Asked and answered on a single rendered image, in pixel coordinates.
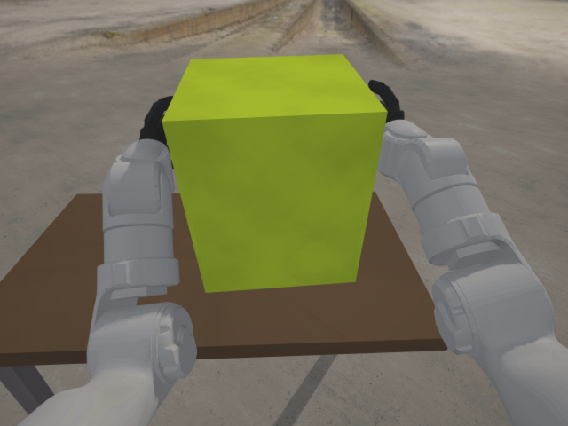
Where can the carton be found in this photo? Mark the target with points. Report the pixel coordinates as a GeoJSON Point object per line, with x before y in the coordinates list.
{"type": "Point", "coordinates": [275, 160]}

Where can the right robot upper arm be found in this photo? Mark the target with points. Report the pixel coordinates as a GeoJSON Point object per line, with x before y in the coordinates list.
{"type": "Point", "coordinates": [498, 314]}

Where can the robot left hand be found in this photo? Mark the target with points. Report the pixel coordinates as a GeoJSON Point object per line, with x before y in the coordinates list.
{"type": "Point", "coordinates": [153, 128]}

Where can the left robot forearm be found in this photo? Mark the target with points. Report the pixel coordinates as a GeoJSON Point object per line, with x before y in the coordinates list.
{"type": "Point", "coordinates": [137, 225]}

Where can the right robot forearm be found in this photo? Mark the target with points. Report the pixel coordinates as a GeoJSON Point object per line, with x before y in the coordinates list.
{"type": "Point", "coordinates": [457, 226]}

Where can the robot right hand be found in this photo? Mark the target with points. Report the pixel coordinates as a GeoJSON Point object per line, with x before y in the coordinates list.
{"type": "Point", "coordinates": [391, 103]}

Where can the left robot upper arm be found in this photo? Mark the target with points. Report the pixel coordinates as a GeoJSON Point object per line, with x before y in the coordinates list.
{"type": "Point", "coordinates": [135, 356]}

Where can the table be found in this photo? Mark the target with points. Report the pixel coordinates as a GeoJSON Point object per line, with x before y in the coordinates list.
{"type": "Point", "coordinates": [47, 301]}

